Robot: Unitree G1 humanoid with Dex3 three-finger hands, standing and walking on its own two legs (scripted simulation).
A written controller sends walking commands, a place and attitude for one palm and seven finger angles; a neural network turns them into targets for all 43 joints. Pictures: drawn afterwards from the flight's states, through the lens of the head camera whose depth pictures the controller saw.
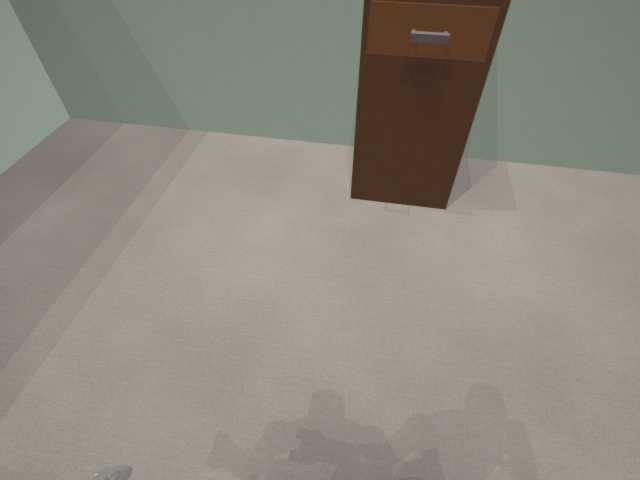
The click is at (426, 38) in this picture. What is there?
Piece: drawer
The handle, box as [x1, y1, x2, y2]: [410, 29, 449, 43]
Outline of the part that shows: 410,41 447,43 449,37 449,33 447,31 444,31 443,33 415,31 414,29 412,29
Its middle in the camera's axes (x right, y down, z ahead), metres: +0.36 -0.67 +1.28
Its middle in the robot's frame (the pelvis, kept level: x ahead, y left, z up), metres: +1.43 -0.29 +0.01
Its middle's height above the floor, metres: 0.78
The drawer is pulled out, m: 0.00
